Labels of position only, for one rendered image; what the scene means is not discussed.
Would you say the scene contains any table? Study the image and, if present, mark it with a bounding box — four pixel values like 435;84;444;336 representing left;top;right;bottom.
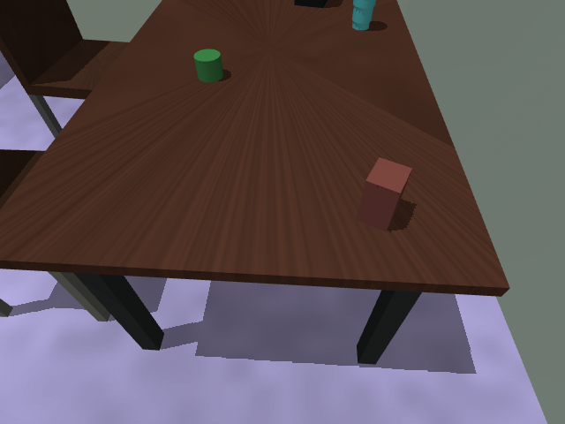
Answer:
0;0;510;365

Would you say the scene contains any chair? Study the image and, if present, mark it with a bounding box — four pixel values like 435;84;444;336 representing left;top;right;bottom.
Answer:
0;0;129;138
0;149;110;322

